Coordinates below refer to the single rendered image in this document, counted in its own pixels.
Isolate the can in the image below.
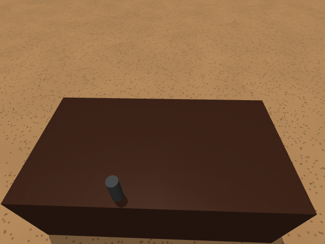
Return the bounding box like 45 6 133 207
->
105 175 124 202

